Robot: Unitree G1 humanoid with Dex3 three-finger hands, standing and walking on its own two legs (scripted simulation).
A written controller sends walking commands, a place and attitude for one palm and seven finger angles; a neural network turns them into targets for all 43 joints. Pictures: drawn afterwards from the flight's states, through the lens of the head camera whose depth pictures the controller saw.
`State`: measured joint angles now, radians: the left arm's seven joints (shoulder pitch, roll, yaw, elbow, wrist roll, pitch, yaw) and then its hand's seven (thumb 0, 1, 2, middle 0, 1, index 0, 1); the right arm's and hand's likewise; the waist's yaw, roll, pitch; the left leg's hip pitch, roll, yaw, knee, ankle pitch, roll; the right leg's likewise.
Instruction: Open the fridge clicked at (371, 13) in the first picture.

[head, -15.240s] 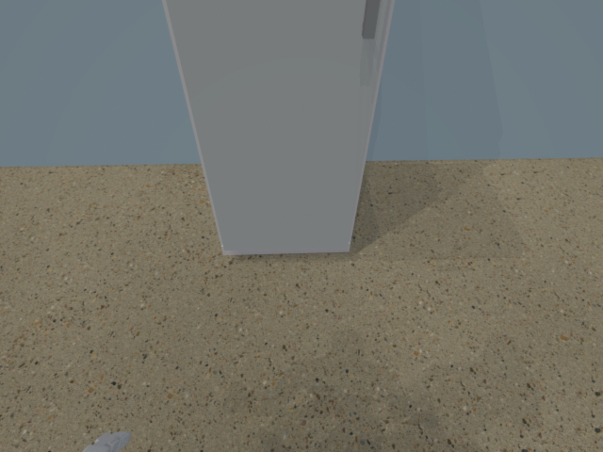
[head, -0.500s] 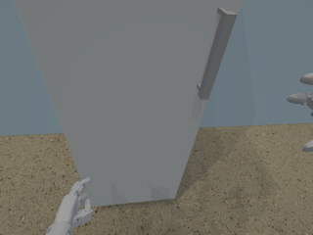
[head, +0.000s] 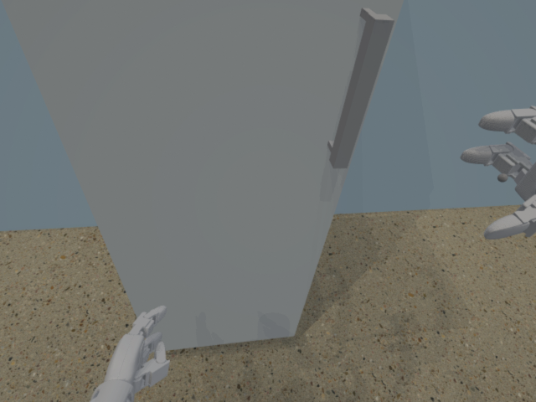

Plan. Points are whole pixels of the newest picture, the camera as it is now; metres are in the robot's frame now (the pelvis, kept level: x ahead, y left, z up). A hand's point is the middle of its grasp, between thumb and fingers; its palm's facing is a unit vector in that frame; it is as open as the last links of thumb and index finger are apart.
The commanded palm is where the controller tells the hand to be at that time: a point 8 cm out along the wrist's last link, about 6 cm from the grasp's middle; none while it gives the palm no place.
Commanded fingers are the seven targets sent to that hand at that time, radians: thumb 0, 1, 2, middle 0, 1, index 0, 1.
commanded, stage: move the hooked fingers beside the handle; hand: right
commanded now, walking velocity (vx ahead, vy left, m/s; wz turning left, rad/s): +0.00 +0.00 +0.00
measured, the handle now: (351, 95) +0.48 -0.11 +0.26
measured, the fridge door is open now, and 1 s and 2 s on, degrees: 0 0 0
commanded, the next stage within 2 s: none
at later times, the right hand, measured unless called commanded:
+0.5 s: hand (461, 155) +0.35 -0.22 +0.26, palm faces -0.06 +0.99 -0.11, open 14.0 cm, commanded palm +0.32 -0.27 +0.27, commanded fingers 0.00 0.50 -0.30 0.30 1.20 0.30 1.20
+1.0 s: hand (429, 133) +0.40 -0.20 +0.25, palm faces -0.05 +1.00 -0.06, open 14.0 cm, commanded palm +0.38 -0.25 +0.26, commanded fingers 0.00 0.50 -0.30 0.30 1.20 0.30 1.20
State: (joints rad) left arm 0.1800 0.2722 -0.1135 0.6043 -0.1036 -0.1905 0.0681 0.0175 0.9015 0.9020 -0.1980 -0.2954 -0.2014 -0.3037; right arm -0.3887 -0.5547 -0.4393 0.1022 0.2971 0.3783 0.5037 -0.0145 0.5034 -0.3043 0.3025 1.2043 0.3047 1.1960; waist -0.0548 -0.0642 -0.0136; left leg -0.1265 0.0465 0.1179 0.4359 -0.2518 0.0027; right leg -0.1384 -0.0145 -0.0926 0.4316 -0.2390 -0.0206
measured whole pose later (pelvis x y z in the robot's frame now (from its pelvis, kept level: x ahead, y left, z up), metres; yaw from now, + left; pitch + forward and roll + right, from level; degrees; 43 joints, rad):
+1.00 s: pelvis +0.00 +0.01 +0.00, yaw +1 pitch -1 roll +0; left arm 0.23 0.30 -0.07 0.65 -0.11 -0.12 0.09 0.02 0.90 0.90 -0.20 -0.30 -0.20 -0.30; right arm -0.72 -0.52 -0.33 0.54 0.22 0.31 0.38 -0.01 0.50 -0.30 0.30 1.20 0.30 1.20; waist 0.01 -0.05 -0.02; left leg -0.16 0.03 0.11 0.44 -0.25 0.02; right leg -0.17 -0.03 -0.09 0.43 -0.24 0.00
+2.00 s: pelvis +0.00 +0.00 +0.00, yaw +1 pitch +0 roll +0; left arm 0.23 0.27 -0.07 0.64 -0.10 -0.11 0.09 0.01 0.90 0.90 -0.20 -0.30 -0.20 -0.30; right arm -0.86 -0.46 -0.28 0.70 0.20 0.26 0.29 -0.01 0.50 -0.30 0.30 1.20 0.30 1.20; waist 0.03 -0.04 -0.04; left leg -0.19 0.03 0.09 0.42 -0.24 0.01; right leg -0.19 -0.03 -0.11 0.42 -0.23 -0.02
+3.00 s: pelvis +0.00 +0.01 +0.00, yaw +1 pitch -1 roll +0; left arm 0.26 0.28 -0.06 0.68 -0.10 -0.08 0.09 0.01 0.90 0.90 -0.20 -0.30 -0.20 -0.30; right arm -0.87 -0.41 -0.23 0.66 0.21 0.28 0.24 -0.01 0.50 -0.30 0.30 1.20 0.30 1.20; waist 0.02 -0.04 -0.04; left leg -0.17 0.02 0.11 0.42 -0.23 0.02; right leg -0.18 -0.03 -0.09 0.42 -0.22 -0.01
